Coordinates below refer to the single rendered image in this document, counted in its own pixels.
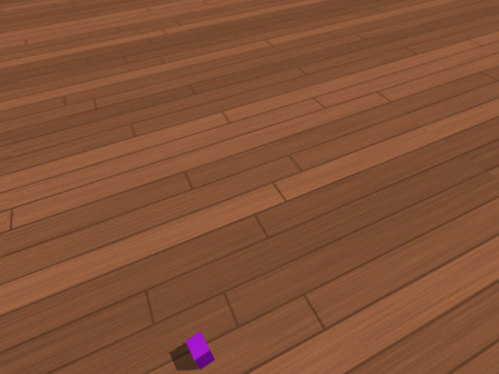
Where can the carton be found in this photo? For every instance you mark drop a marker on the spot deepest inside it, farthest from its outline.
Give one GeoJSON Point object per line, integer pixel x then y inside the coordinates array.
{"type": "Point", "coordinates": [199, 350]}

